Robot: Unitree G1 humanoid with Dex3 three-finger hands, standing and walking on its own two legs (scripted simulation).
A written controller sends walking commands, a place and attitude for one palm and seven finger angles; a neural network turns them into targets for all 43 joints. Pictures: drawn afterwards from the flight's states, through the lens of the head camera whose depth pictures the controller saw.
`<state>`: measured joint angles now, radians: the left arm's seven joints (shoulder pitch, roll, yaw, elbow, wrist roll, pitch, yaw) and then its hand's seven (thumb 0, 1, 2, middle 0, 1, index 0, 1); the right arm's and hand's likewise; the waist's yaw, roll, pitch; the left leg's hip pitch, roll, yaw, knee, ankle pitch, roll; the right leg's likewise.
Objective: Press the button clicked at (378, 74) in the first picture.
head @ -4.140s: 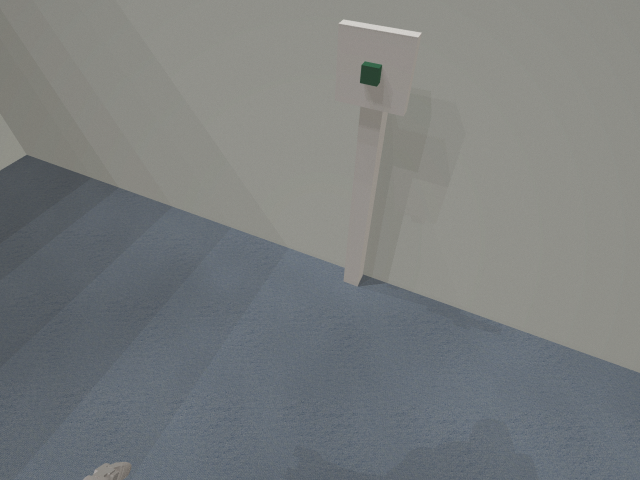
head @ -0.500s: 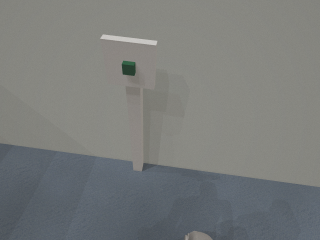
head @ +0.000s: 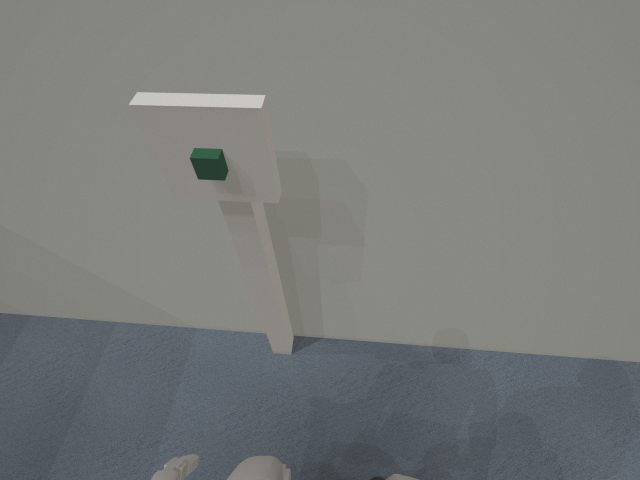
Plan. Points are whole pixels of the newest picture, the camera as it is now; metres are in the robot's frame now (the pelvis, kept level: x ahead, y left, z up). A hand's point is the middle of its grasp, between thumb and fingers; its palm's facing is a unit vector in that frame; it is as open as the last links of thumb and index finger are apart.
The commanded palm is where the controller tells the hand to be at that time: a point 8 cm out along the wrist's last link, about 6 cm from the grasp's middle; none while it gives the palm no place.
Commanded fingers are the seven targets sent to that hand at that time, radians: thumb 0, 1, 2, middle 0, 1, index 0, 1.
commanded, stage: come to a stop and stand still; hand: left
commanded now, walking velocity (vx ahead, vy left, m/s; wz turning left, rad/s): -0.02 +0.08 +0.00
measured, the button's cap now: (210, 162) +0.52 +0.19 +0.09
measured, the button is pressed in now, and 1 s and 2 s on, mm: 0 0 0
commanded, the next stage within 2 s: look again from close up in 1.12 s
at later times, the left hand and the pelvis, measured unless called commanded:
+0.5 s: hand out of the picture -0.06 +0.26 -0.17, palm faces +0.03 -0.99 -0.17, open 7.4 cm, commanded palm none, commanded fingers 0.00 0.90 0.90 -0.20 -0.30 -0.20 -0.30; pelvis -0.02 +0.06 +0.02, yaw -1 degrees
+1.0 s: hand out of the picture +0.01 +0.17 -0.16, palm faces +0.02 -0.97 -0.24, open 7.1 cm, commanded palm none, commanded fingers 0.00 0.90 0.90 -0.20 -0.30 -0.20 -0.30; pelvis -0.04 -0.01 +0.01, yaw -1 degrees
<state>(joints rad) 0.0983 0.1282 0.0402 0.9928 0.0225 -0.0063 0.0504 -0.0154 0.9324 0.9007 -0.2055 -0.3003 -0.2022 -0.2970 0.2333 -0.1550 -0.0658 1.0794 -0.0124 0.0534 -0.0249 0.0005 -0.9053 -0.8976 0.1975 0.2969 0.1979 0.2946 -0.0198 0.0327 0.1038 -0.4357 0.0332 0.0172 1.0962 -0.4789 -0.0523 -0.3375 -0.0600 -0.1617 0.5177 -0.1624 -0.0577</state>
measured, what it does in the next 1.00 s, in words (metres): steps on the spot: left foot, then right foot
